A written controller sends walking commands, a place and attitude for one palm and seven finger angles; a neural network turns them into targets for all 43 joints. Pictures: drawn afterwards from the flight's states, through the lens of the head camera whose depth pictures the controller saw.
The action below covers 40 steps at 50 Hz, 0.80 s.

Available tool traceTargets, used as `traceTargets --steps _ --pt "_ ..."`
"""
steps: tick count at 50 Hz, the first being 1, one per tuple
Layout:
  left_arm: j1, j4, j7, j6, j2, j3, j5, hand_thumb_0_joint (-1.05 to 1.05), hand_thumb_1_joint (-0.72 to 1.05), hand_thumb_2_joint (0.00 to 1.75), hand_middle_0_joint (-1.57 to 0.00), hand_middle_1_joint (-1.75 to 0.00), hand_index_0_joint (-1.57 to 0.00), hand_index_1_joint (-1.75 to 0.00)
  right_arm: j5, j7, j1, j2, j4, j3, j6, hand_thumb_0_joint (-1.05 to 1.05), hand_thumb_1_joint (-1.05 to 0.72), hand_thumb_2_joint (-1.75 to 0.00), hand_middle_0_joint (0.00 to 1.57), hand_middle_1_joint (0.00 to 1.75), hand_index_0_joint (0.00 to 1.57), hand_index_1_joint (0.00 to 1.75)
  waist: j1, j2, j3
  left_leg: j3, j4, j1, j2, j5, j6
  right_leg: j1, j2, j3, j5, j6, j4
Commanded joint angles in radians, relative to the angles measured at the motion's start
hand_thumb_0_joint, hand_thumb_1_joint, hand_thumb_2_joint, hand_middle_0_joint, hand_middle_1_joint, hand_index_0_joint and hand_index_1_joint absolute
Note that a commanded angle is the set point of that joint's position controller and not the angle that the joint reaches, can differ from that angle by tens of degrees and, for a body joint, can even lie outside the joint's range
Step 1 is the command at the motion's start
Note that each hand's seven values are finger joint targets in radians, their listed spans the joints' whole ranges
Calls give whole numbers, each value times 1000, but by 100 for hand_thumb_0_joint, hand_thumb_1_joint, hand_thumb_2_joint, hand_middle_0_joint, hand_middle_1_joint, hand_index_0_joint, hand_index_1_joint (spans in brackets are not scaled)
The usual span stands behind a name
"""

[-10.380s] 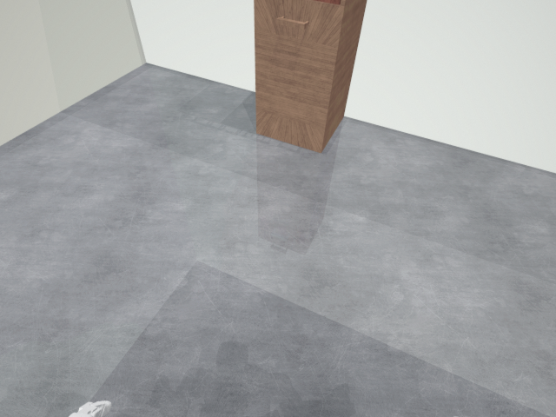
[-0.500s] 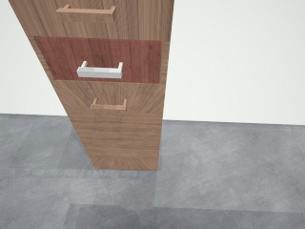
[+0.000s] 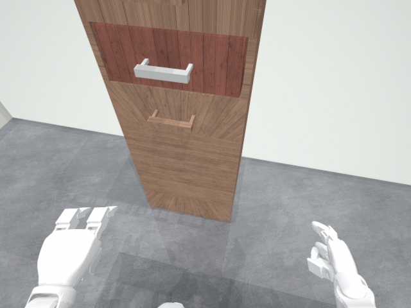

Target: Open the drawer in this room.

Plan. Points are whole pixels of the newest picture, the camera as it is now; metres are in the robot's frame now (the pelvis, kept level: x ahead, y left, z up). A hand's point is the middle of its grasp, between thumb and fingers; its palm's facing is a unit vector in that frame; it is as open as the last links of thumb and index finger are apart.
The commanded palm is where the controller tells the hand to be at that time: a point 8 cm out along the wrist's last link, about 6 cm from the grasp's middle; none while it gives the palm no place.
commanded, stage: raise the hand with hooked fingers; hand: left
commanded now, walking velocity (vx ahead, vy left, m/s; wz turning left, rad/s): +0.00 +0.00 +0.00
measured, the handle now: (164, 69) +0.61 +0.24 +0.13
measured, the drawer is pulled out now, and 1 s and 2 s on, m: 0.00 0.00 0.00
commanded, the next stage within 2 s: move the hooked fingers above the handle in 1.46 s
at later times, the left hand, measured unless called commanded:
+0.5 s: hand (96, 161) +0.29 +0.26 +0.13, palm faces +0.16 -0.09 -0.98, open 12.2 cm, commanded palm +0.27 +0.27 +0.20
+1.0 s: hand (49, 83) +0.34 +0.32 +0.26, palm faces +0.21 -0.04 -0.98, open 13.8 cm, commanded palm +0.29 +0.30 +0.30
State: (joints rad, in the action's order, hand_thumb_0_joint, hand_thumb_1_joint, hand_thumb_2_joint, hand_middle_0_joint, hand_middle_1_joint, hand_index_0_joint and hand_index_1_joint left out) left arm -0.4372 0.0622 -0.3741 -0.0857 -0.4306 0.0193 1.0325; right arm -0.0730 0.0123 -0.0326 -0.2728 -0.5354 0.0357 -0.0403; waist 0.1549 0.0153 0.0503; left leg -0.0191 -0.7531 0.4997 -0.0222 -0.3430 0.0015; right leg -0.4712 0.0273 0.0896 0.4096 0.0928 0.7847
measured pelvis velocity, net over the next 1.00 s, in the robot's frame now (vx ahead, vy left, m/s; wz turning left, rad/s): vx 0.00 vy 0.08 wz -0.05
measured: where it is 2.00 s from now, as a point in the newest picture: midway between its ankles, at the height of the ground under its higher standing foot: outside the picture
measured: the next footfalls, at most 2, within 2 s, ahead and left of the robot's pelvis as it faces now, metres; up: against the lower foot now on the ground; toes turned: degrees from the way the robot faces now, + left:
none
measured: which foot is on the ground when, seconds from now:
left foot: down 0.00-1.00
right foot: down 0.00-1.00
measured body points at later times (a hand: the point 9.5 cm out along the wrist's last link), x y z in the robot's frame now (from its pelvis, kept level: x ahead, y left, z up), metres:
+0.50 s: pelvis +0.02 +0.03 +0.02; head +0.04 +0.00 +0.47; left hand +0.28 +0.26 +0.19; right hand +0.19 -0.23 -0.09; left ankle +0.03 +0.15 -0.71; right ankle +0.00 -0.06 -0.71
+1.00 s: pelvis +0.00 +0.08 +0.03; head +0.00 +0.05 +0.48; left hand +0.32 +0.32 +0.31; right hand +0.23 -0.11 -0.05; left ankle +0.03 +0.15 -0.71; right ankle +0.00 -0.06 -0.71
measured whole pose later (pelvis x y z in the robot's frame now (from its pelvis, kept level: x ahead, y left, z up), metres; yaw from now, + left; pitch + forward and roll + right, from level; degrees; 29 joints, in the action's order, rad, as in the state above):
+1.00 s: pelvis +0.00 +0.08 +0.03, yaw -3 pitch -2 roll +0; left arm 0.38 0.08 0.22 0.21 -0.63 0.02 0.84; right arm 0.03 -0.01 -0.06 -0.23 -0.60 -0.08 -0.11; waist 0.12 -0.09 -0.01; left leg 0.02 -0.41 0.18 0.08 -0.19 0.06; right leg -0.16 -0.03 0.00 0.22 -0.01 0.42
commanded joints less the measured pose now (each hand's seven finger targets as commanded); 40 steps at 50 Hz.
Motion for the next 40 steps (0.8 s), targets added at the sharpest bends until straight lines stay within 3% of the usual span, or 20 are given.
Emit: traceTargets --steps 1,2,4,7,10,12,15,19,21,24,29,32,35,36,40 --pt "460 316 -66 -73 -178 -99 -46 0 25 62 -25 -72 -25 -72 -6 5 53 -51 107 10 40 0 -90 -90 20 30 20 30 -163 -108 185 40 -34 -226 92 112 52 -96 -39 -319 -65 -32 -261" --pt "438 261 -51 -53 -186 -105 -48 0 22 61 -25 -74 -25 -74 1 9 66 -49 102 8 36 0 -90 -90 20 30 20 30 -151 -116 149 32 -10 -196 89 114 51 -56 -39 -297 -100 -39 -270" --pt "397 168 -7 18 -207 -122 -59 0 18 59 -25 -76 -25 -76 13 13 84 -47 96 -2 19 0 -90 -90 20 30 20 30 -119 -65 134 25 41 -139 87 147 46 48 -44 -289 -197 -55 -284" --pt "285 110 95 143 -228 -138 -90 0 11 56 -26 -81 -26 -81 42 10 107 -55 109 -19 -17 0 -90 -90 20 30 20 30 -63 0 195 13 122 -103 82 216 35 248 -60 -277 -449 -80 -258" --pt "210 145 207 194 -260 -167 -148 0 4 53 -26 -86 -26 -86 56 11 115 -64 125 -34 -36 0 -90 -90 20 30 20 30 -43 95 195 5 179 -95 79 255 33 388 -72 -243 -684 -113 -218" --pt "183 199 261 180 -266 -183 -182 0 -1 51 -27 -88 -27 -88 58 11 115 -68 131 -41 -36 0 -90 -90 20 30 20 30 -44 97 182 7 199 -103 78 249 34 430 -81 -233 -736 -122 -221" --pt "254 333 272 123 -284 -216 -189 0 -8 48 -27 -93 -27 -93 54 18 102 -76 138 -32 -26 0 -90 -90 20 30 20 30 -48 57 204 18 214 -146 73 276 40 412 -75 -208 -694 -118 -241" --pt "323 392 188 44 -299 -266 -172 0 -17 44 -28 -99 -28 -99 48 30 78 -67 118 -16 14 0 -90 -90 20 30 20 30 -46 -24 207 19 216 -216 80 292 41 350 -67 -195 -590 -98 -276" --pt "396 379 157 44 -338 -300 -157 0 -22 42 -28 -102 -28 -102 50 27 74 -70 102 -6 18 0 -90 -90 20 30 20 30 -48 -34 219 17 219 -230 87 308 40 347 -60 -182 -549 -85 -281" --pt "507 309 147 94 -310 -255 -153 0 -29 39 -29 -107 -29 -107 70 20 72 -72 80 6 8 0 -90 -90 20 30 20 30 -61 -75 188 12 246 -266 80 325 37 301 -45 -134 -449 -68 -299" --pt "691 291 245 207 -288 -134 -176 0 -41 34 -29 -114 -29 -114 96 19 100 -82 80 4 -3 0 -90 -90 20 30 20 30 -73 -103 192 30 309 -345 64 370 30 321 -28 -93 -388 -63 -325" --pt "757 299 334 245 -297 -96 -174 0 -48 31 -30 -118 -30 -118 98 16 117 -82 90 -13 -9 0 -90 -90 20 30 20 30 -72 -77 190 48 340 -374 53 411 25 344 -23 -80 -380 -59 -336" --pt "815 297 401 266 -353 -123 -153 0 -50 30 -30 -120 -30 -120 91 9 120 -83 93 -27 -23 0 -90 -90 20 30 20 30 -61 -72 190 61 364 -398 42 461 20 363 -16 -72 -381 -56 -348" --pt "832 292 419 269 -391 -161 -156 0 -50 30 -30 -120 -30 -120 92 5 124 -85 96 -31 -26 0 -90 -90 20 30 20 30 -52 -83 188 61 369 -401 39 471 19 376 -12 -75 -383 -52 -357" --pt "965 233 472 271 -413 -174 -166 0 -50 30 -30 -120 -30 -120 93 -8 120 -79 82 -51 -40 0 -90 -90 20 30 20 30 -55 -87 150 72 396 -403 26 466 7 359 -11 -62 -340 -50 -373"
